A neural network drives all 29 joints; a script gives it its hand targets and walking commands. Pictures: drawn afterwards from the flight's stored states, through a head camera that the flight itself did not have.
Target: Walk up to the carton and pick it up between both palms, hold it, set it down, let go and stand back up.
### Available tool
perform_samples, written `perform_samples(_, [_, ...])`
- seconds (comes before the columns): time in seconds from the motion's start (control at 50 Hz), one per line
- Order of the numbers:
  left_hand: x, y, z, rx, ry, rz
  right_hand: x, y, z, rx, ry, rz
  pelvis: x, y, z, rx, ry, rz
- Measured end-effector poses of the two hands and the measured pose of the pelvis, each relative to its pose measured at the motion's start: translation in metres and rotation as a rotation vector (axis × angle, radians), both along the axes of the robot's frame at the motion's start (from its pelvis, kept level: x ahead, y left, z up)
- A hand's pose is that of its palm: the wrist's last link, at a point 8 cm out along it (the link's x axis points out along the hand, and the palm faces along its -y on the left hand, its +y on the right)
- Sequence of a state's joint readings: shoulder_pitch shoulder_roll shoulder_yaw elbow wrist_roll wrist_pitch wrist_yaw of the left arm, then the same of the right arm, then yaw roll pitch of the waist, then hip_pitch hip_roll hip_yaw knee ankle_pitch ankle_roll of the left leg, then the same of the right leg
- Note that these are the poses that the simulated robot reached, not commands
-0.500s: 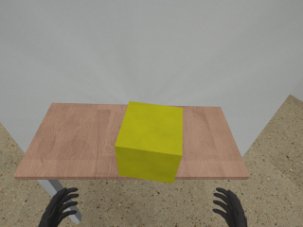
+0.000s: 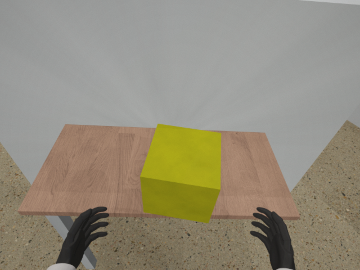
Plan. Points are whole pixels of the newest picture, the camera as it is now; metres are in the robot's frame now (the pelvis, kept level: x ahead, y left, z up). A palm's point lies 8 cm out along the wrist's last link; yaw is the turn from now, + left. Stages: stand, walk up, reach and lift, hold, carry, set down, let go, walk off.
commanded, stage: reach and lift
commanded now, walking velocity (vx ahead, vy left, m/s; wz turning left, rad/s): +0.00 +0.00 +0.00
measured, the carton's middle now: (182, 172) +0.40 +0.00 -0.04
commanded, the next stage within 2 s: none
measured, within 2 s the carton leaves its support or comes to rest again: neither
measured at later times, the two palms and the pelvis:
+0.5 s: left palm (87, 199) +0.26 +0.21 +0.04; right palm (275, 213) +0.24 -0.19 +0.05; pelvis -0.01 -0.01 +0.00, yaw -1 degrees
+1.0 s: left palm (97, 161) +0.34 +0.20 +0.07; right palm (269, 175) +0.32 -0.19 +0.08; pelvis -0.02 +0.00 +0.00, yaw +0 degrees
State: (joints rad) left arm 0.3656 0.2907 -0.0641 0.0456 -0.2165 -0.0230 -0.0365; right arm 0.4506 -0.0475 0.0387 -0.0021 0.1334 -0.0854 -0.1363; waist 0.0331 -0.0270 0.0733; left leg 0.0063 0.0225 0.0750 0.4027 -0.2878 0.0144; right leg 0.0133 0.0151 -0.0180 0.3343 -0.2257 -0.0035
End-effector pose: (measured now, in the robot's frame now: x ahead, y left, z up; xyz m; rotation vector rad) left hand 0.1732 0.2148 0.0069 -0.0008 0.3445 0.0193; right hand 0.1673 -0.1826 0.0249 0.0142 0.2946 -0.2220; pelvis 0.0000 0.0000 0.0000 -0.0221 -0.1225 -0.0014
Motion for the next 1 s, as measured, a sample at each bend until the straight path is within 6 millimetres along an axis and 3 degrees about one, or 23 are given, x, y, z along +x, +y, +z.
perform_samples(0.54, [0.099, -0.008, 0.038, 0.001, -0.019, 0.013, 0.081, -0.007, 0.029, 0.025, -0.047, 0.004, -0.012, -0.009, 0.001, 0.009, 0.05, -0.009])
perform_samples(1.0, [0.171, -0.012, 0.065, 0.023, -0.016, -0.005, 0.152, -0.004, 0.054, 0.019, -0.064, 0.016, -0.017, -0.002, 0.001, -0.002, 0.115, 0.004])
